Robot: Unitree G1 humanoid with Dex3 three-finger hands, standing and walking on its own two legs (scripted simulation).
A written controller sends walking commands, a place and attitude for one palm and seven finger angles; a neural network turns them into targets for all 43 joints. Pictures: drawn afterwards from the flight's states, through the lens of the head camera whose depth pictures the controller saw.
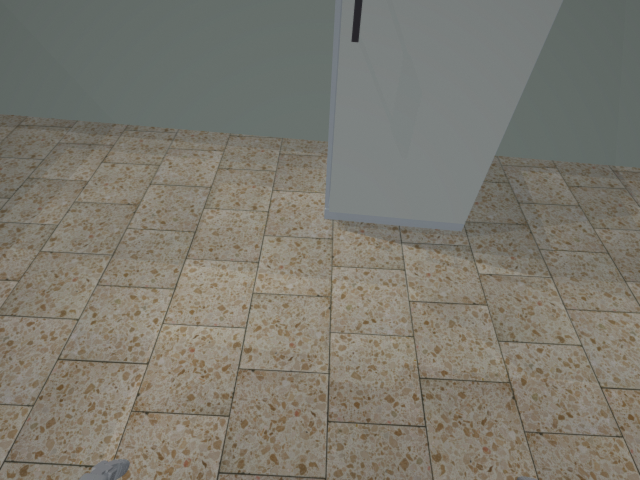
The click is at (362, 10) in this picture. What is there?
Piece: fridge door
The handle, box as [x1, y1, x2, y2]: [352, 0, 361, 41]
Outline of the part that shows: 361,0 355,0 352,41 358,40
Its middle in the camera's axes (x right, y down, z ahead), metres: +0.10 -0.66 +1.00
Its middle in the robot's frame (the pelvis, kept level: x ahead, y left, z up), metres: +1.22 -0.04 +0.18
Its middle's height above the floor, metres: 0.95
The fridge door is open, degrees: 0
